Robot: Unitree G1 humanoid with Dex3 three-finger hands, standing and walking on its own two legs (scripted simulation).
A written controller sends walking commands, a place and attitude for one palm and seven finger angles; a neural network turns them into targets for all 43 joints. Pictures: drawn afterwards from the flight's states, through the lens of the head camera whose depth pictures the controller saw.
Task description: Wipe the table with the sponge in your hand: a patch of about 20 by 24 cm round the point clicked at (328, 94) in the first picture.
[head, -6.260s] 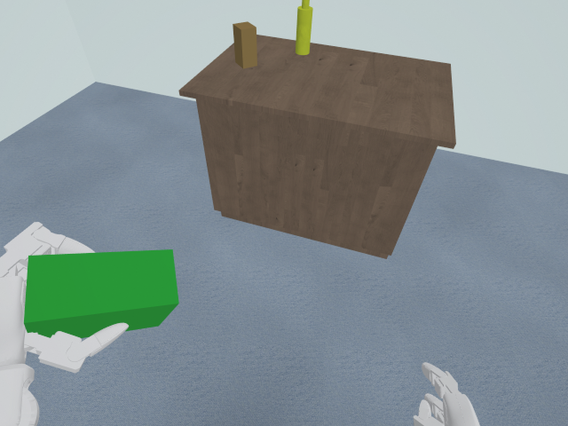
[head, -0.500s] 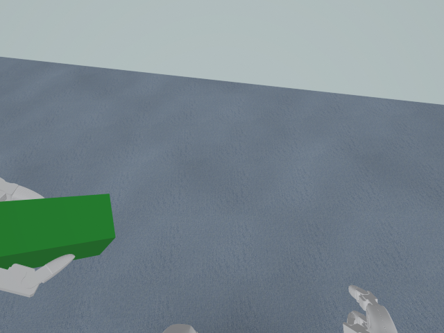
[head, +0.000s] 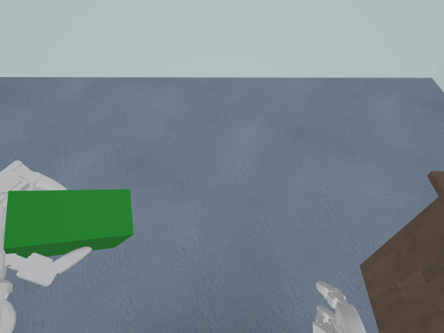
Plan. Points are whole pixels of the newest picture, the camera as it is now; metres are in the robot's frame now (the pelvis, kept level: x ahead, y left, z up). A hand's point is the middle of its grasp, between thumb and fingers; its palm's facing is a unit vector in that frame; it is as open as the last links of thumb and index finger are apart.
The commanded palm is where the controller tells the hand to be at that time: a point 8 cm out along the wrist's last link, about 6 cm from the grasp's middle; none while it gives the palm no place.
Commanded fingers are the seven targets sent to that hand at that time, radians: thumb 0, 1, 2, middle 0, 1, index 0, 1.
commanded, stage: turn to face it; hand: left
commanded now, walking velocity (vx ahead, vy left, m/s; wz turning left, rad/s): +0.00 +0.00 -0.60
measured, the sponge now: (89, 223) +0.22 +0.21 +0.14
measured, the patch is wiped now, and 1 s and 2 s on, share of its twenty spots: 0.00 0.00 0.00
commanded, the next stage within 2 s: none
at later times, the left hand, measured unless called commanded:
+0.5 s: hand (132, 232) +0.20 +0.14 +0.18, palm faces +0.21 -0.88 -0.42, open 10.4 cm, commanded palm +0.17 +0.17 +0.18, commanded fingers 0.00 0.10 1.30 -1.20 -1.60 -1.20 -1.60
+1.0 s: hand (281, 308) +0.14 -0.04 +0.17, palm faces -0.13 -0.83 -0.54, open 10.4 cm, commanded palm +0.12 +0.02 +0.18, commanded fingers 0.00 0.10 1.30 -1.20 -1.60 -1.20 -1.60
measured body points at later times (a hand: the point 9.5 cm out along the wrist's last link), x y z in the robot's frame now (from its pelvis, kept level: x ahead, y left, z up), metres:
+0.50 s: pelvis -0.07 -0.05 +0.00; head -0.05 -0.05 +0.45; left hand +0.18 +0.18 +0.20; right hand +0.03 -0.32 -0.09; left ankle +0.00 +0.06 -0.73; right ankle -0.09 -0.17 -0.66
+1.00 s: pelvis -0.17 -0.12 +0.01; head -0.15 -0.17 +0.45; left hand +0.14 +0.01 +0.20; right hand -0.19 -0.43 -0.11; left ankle -0.10 +0.02 -0.66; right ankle -0.15 -0.19 -0.73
